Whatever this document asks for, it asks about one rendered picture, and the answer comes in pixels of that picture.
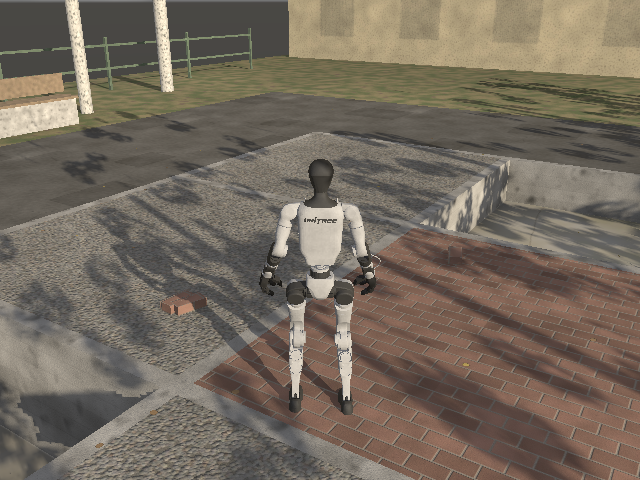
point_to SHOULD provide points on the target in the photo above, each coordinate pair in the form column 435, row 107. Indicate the left robot forearm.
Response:
column 271, row 264

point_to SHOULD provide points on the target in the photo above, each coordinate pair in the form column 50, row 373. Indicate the left robot hand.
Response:
column 272, row 281

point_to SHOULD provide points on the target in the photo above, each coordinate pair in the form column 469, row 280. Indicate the right robot hand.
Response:
column 362, row 280

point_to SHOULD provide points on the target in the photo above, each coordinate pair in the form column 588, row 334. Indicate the right robot forearm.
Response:
column 366, row 264

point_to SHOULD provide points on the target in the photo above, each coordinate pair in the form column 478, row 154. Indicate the robot right foot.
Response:
column 346, row 406

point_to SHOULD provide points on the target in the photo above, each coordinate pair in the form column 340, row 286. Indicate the right robot thigh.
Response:
column 343, row 303

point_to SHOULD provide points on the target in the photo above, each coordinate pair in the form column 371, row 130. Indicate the robot left upper arm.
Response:
column 288, row 212

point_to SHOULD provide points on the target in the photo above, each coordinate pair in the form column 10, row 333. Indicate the robot right upper arm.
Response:
column 352, row 213

